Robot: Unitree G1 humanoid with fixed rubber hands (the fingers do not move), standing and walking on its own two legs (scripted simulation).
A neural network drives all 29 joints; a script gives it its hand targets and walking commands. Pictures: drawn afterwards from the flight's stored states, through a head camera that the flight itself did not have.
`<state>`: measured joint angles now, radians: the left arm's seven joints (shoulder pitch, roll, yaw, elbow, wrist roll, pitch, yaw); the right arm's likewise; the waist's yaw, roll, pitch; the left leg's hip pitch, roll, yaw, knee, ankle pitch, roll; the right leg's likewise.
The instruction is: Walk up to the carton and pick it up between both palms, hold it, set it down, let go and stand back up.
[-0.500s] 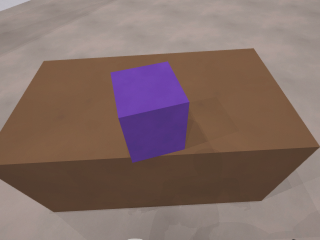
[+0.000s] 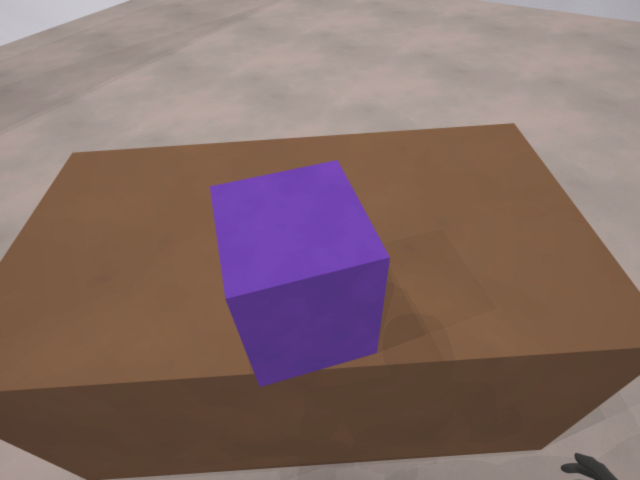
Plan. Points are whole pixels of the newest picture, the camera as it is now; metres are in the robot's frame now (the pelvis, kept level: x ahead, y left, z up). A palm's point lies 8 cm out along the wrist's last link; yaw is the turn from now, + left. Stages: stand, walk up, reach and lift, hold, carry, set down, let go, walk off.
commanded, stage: walk up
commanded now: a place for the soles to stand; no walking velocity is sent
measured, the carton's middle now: (298, 274) +0.43 +0.04 -0.02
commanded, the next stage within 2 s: reach and lift in 1.98 s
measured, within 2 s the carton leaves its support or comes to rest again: neither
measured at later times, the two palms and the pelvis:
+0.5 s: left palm out of the picture +0.13 +0.33 -0.08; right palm (583, 465) +0.16 -0.30 -0.07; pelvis +0.04 +0.01 +0.01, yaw +4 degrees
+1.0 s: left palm out of the picture +0.10 +0.34 -0.07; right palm (563, 448) +0.18 -0.29 -0.08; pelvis +0.04 +0.01 +0.03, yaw +7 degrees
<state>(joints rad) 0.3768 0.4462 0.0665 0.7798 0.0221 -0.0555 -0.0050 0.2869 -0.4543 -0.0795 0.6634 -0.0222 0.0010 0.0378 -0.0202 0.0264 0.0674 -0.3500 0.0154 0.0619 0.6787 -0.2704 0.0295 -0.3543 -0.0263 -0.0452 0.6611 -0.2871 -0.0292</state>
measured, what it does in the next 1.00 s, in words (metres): steps on the spot: left foot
